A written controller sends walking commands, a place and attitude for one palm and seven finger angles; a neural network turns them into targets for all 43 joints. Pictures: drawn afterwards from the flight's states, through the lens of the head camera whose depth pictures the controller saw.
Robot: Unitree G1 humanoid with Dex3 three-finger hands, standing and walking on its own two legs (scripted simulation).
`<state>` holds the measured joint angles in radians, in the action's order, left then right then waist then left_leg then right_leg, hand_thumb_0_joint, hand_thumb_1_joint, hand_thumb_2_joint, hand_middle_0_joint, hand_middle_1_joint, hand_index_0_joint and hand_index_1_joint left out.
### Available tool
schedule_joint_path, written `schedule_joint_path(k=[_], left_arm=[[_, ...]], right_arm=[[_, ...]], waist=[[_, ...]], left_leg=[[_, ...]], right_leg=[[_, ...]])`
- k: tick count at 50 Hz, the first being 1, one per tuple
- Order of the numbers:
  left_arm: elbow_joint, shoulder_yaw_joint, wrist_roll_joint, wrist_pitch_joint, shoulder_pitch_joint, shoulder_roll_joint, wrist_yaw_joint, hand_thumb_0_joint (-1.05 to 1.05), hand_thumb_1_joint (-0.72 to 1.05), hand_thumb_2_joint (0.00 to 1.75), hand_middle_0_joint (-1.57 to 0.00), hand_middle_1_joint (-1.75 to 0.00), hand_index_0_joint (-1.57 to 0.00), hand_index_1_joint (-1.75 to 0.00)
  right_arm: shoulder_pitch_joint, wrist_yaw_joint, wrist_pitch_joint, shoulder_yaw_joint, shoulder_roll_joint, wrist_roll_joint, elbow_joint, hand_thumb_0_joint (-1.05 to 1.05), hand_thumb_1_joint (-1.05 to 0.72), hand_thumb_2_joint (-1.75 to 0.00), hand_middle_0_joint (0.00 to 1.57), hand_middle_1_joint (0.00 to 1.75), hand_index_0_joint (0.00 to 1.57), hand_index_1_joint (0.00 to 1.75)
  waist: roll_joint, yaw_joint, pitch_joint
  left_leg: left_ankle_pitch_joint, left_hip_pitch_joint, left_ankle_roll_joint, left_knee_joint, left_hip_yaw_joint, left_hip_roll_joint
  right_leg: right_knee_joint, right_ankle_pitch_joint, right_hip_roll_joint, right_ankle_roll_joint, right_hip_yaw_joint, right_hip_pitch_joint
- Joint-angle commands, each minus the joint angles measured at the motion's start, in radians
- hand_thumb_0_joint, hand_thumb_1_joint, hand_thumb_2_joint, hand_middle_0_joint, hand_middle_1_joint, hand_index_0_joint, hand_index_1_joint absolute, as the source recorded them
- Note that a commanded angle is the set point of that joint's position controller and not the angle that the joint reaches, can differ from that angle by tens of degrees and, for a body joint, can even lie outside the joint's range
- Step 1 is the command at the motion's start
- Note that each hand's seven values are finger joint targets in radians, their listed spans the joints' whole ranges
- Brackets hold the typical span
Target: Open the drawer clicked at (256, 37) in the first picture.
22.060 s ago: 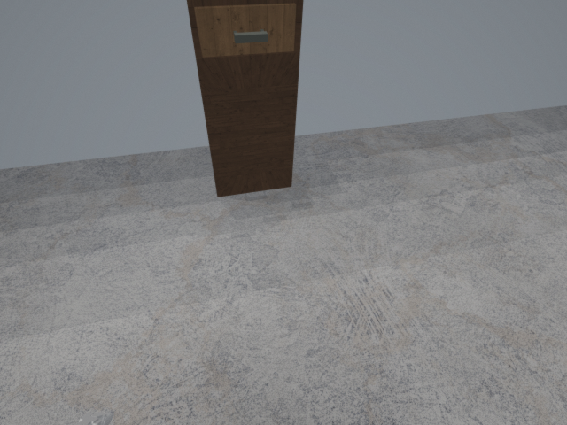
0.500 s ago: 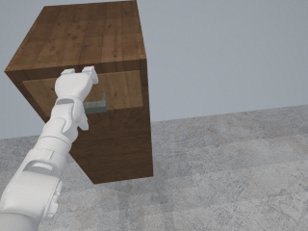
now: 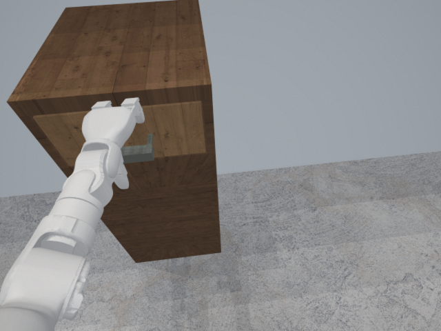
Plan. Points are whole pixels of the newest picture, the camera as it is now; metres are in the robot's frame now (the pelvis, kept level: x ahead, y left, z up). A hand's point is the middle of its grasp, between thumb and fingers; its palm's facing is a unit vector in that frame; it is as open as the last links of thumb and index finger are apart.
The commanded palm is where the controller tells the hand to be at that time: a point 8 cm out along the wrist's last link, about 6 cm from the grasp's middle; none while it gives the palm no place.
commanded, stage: re-aim the fingers above the handle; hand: left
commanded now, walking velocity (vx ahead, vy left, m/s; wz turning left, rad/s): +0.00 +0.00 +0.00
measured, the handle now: (127, 147) +0.49 +0.22 +0.04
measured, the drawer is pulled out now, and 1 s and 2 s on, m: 0.00 0.00 0.00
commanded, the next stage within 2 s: lower the fingers behind the handle in 0.42 s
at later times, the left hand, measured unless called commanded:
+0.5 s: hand (122, 150) +0.43 +0.20 +0.09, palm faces -0.02 -0.04 -1.00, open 13.8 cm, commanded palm +0.42 +0.22 +0.16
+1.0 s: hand (113, 164) +0.43 +0.23 +0.05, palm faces -0.06 -0.04 -1.00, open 13.8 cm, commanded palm +0.42 +0.23 +0.12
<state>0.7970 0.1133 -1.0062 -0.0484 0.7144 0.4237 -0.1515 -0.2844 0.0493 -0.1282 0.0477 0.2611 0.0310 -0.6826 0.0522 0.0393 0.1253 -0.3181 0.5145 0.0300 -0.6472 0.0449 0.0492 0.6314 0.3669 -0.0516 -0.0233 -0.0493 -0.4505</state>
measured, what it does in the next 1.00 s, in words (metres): stands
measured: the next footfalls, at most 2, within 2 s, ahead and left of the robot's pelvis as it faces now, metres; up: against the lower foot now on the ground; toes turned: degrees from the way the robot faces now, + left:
none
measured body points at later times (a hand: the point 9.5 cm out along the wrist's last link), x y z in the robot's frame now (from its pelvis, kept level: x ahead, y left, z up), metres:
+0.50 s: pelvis +0.00 -0.01 +0.00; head +0.03 -0.02 +0.45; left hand +0.43 +0.20 +0.14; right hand +0.10 -0.28 -0.13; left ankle -0.01 +0.10 -0.72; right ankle -0.04 -0.11 -0.72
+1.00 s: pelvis -0.01 +0.00 +0.00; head +0.05 -0.01 +0.44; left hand +0.42 +0.23 +0.11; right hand +0.05 -0.28 -0.13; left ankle -0.01 +0.10 -0.72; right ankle -0.04 -0.11 -0.72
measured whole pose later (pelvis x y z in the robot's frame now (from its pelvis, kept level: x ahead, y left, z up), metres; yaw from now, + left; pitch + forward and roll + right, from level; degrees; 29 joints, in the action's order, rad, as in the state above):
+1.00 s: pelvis -0.01 +0.00 +0.00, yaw +0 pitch +12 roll -1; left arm 0.81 0.08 -1.02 0.05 0.64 0.48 -0.15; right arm -0.33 0.07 -0.12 0.06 0.26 0.03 -0.68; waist 0.04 0.04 0.12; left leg -0.32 0.56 0.02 -0.68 0.05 0.04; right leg 0.65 0.36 -0.06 -0.03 -0.04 -0.49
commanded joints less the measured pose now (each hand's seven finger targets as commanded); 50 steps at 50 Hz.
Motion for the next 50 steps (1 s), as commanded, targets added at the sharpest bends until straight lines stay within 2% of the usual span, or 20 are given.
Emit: schedule_joint_path(k=[1, 4, 7, 9, 12, 15, 17, 18, 22, 23, 27, 29, 33, 35, 37, 39, 42, 44, 46, 50], left_arm=[[-0.163, -0.15, -0.017, -0.051, 0.451, 0.314, -0.077, 0.0, -0.5, 0.3, -0.3, -1.2, -0.3, -1.2], [-0.165, -0.166, -0.02, -0.071, 0.439, 0.35, -0.074, 0.0, -0.5, 0.3, -0.3, -1.2, -0.3, -1.2], [-0.161, -0.153, -0.018, -0.084, 0.432, 0.339, -0.059, 0.0, -0.5, 0.3, -0.3, -1.2, -0.3, -1.2], [-0.18, -0.171, -0.012, -0.079, 0.387, 0.359, -0.044, 0.0, -0.5, 0.3, -0.3, -1.2, -0.3, -1.2], [-0.199, -0.083, 0.003, -0.077, 0.371, 0.257, -0.005, 0.0, -0.5, 0.3, -0.3, -1.2, -0.3, -1.2], [-0.198, -0.03, 0.011, -0.061, 0.394, 0.211, 0.028, 0.0, -0.5, 0.3, -0.3, -1.2, -0.3, -1.2], [-0.249, -0.003, 0.021, -0.033, 0.433, 0.186, 0.043, 0.0, -0.5, 0.3, -0.3, -1.2, -0.3, -1.2], [-0.288, -0.012, 0.025, -0.013, 0.476, 0.199, 0.041, 0.0, -0.5, 0.3, -0.3, -1.2, -0.3, -1.2], [-0.297, -0.041, 0.018, 0.032, 0.532, 0.222, 0.006, 0.0, -0.5, 0.3, -0.3, -1.2, -0.3, -1.2], [-0.278, -0.089, 0.011, 0.034, 0.524, 0.269, -0.013, 0.0, -0.5, 0.3, -0.3, -1.2, -0.3, -1.2], [-0.171, -0.177, -0.011, -0.007, 0.468, 0.347, -0.082, 0.0, -0.5, 0.3, -0.3, -1.2, -0.3, -1.2], [-0.078, -0.15, -0.015, -0.055, 0.41, 0.315, -0.093, 0.0, -0.5, 0.3, -0.3, -1.2, -0.3, -1.2], [-0.031, -0.114, -0.021, -0.11, 0.362, 0.29, -0.056, 0.0, -0.5, 0.3, -0.3, -1.2, -0.3, -1.2], [-0.014, -0.136, -0.027, -0.122, 0.351, 0.334, -0.042, 0.0, -0.5, 0.3, -0.3, -1.2, -0.3, -1.2], [0.025, -0.119, -0.024, -0.127, 0.351, 0.316, -0.024, 0.0, -0.5, 0.3, -0.3, -1.2, -0.3, -1.2], [-0.002, -0.109, -0.015, -0.101, 0.354, 0.312, -0.003, 0.0, -0.5, 0.3, -0.3, -1.2, -0.3, -1.2], [-0.11, -0.116, -0.006, -0.003, 0.422, 0.32, 0.017, 0.0, -0.5, 0.3, -0.3, -1.2, -0.3, -1.2], [-0.219, -0.083, -0.012, 0.071, 0.462, 0.276, 0.004, 0.0, -0.5, 0.3, -0.3, -1.2, -0.3, -1.2], [-0.267, -0.084, -0.015, 0.124, 0.476, 0.26, -0.028, 0.0, -0.5, 0.3, -0.3, -1.2, -0.3, -1.2], [-0.216, -0.105, -0.016, 0.127, 0.462, 0.24, -0.118, 0.0, -0.5, 0.3, -0.3, -1.2, -0.3, -1.2]], right_arm=[[-0.003, 0.007, 0.021, 0.033, 0.127, 0.003, 0.103, 0.0, -0.9, -0.9, 0.2, 0.3, 0.2, 0.3], [0.012, 0.013, 0.016, 0.03, 0.128, 0.007, 0.114, 0.0, -0.9, -0.9, 0.2, 0.3, 0.2, 0.3], [0.02, 0.018, 0.012, 0.029, 0.13, 0.008, 0.117, 0.0, -0.9, -0.9, 0.2, 0.3, 0.2, 0.3], [0.021, 0.02, 0.013, 0.03, 0.13, 0.01, 0.126, 0.0, -0.9, -0.9, 0.2, 0.3, 0.2, 0.3], [0.028, 0.02, 0.012, 0.031, 0.13, 0.015, 0.132, 0.0, -0.9, -0.9, 0.2, 0.3, 0.2, 0.3], [0.028, 0.023, 0.014, 0.03, 0.131, 0.019, 0.129, 0.0, -0.9, -0.9, 0.2, 0.3, 0.2, 0.3], [0.024, 0.025, 0.018, 0.034, 0.128, 0.017, 0.132, 0.0, -0.9, -0.9, 0.2, 0.3, 0.2, 0.3], [0.018, 0.026, 0.023, 0.035, 0.125, 0.015, 0.126, 0.0, -0.9, -0.9, 0.2, 0.3, 0.2, 0.3], [0.003, 0.027, 0.03, 0.039, 0.118, 0.008, 0.107, 0.0, -0.9, -0.9, 0.2, 0.3, 0.2, 0.3], [0.003, 0.026, 0.032, 0.038, 0.119, 0.009, 0.102, 0.0, -0.9, -0.9, 0.2, 0.3, 0.2, 0.3], [0.011, 0.022, 0.029, 0.028, 0.119, 0.003, 0.096, 0.0, -0.9, -0.9, 0.2, 0.3, 0.2, 0.3], [0.017, 0.016, 0.027, 0.021, 0.118, 0.006, 0.095, 0.0, -0.9, -0.9, 0.2, 0.3, 0.2, 0.3], [0.007, 0.009, 0.014, 0.024, 0.132, 0.008, 0.113, 0.0, -0.9, -0.9, 0.2, 0.3, 0.2, 0.3], [0.012, 0.019, 0.001, 0.019, 0.137, 0.009, 0.117, 0.0, -0.9, -0.9, 0.2, 0.3, 0.2, 0.3], [0.006, 0.022, -0.005, 0.016, 0.139, 0.011, 0.113, 0.0, -0.9, -0.9, 0.2, 0.3, 0.2, 0.3], [0.008, 0.027, -0.002, 0.015, 0.139, 0.014, 0.129, 0.0, -0.9, -0.9, 0.2, 0.3, 0.2, 0.3], [-0.013, 0.039, 0.011, 0.03, 0.137, 0.008, 0.136, 0.0, -0.9, -0.9, 0.2, 0.3, 0.2, 0.3], [-0.028, 0.04, 0.024, 0.042, 0.123, 0.003, 0.135, 0.0, -0.9, -0.9, 0.2, 0.3, 0.2, 0.3], [-0.05, 0.037, 0.038, 0.052, 0.118, -0.002, 0.115, 0.0, -0.9, -0.9, 0.2, 0.3, 0.2, 0.3], [-0.076, 0.02, 0.054, 0.062, 0.119, -0.004, 0.079, 0.0, -0.9, -0.9, 0.2, 0.3, 0.2, 0.3]], waist=[[-0.047, -0.015, 0.348], [-0.047, -0.022, 0.354], [-0.062, -0.014, 0.347], [-0.052, -0.028, 0.361], [-0.056, 0.007, 0.314], [-0.062, 0.024, 0.249], [-0.051, 0.037, 0.263], [-0.018, 0.031, 0.302], [-0.001, 0.035, 0.31], [0.0, 0.02, 0.321], [-0.023, -0.017, 0.328], [-0.051, -0.021, 0.289], [-0.087, -0.018, 0.321], [-0.126, -0.017, 0.3], [-0.157, -0.005, 0.248], [-0.129, -0.002, 0.235], [-0.095, 0.021, 0.29], [0.011, 0.028, 0.339], [0.065, 0.035, 0.354], [0.046, 0.043, 0.338]], left_leg=[[0.428, -0.215, 0.011, 0.037, -0.045, -0.017], [0.399, -0.194, 0.016, 0.046, -0.06, -0.011], [0.399, -0.197, 0.019, 0.054, -0.065, -0.013], [0.412, -0.206, 0.021, 0.053, -0.069, -0.01], [0.403, -0.227, 0.024, 0.056, -0.068, -0.012], [0.347, -0.233, 0.025, 0.062, -0.057, -0.012], [0.351, -0.261, 0.027, 0.056, -0.05, -0.011], [0.358, -0.284, 0.027, 0.051, -0.046, -0.011], [0.371, -0.292, 0.021, 0.038, -0.032, -0.011], [0.362, -0.279, 0.02, 0.036, -0.032, -0.01], [0.359, -0.203, 0.011, 0.043, -0.044, -0.006], [0.336, -0.157, 0.009, 0.046, -0.059, -0.006], [0.353, -0.147, 0.013, 0.045, -0.079, -0.01], [0.318, -0.117, 0.015, 0.051, -0.083, -0.006], [0.286, -0.093, 0.018, 0.06, -0.081, -0.007], [0.263, -0.094, 0.021, 0.062, -0.083, -0.007], [0.282, -0.129, 0.03, 0.04, -0.073, -0.006], [0.322, -0.195, 0.029, 0.02, -0.062, -0.006], [0.359, -0.244, 0.025, -0.004, -0.049, -0.013], [0.354, -0.222, 0.015, -0.027, -0.031, -0.017]], right_leg=[[-0.048, -0.427, 0.0, -0.021, 0.054, 0.123], [-0.059, -0.448, 0.006, -0.016, 0.041, 0.168], [-0.071, -0.458, 0.01, -0.013, 0.038, 0.182], [-0.069, -0.493, 0.011, -0.012, 0.033, 0.206], [-0.089, -0.476, 0.011, -0.008, 0.037, 0.17], [-0.101, -0.406, 0.008, -0.007, 0.041, 0.109], [-0.105, -0.388, 0.009, -0.009, 0.038, 0.099], [-0.098, -0.389, 0.009, -0.01, 0.033, 0.096], [-0.082, -0.364, 0.005, -0.017, 0.041, 0.066], [-0.075, -0.361, 0.004, -0.018, 0.038, 0.069], [-0.06, -0.377, 0.005, -0.023, 0.043, 0.119], [-0.06, -0.384, 0.007, -0.017, 0.044, 0.12], [-0.066, -0.442, 0.014, -0.007, 0.036, 0.163], [-0.076, -0.433, 0.018, -0.001, 0.029, 0.178], [-0.093, -0.412, 0.02, 0.002, 0.028, 0.163], [-0.094, -0.397, 0.023, 0.003, 0.022, 0.154], [-0.089, -0.415, 0.024, 0.002, 0.009, 0.156], [-0.067, -0.409, 0.013, -0.008, 0.012, 0.103], [-0.052, -0.379, 0.003, -0.014, 0.021, 0.033], [-0.025, -0.322, -0.01, -0.019, 0.046, -0.049]])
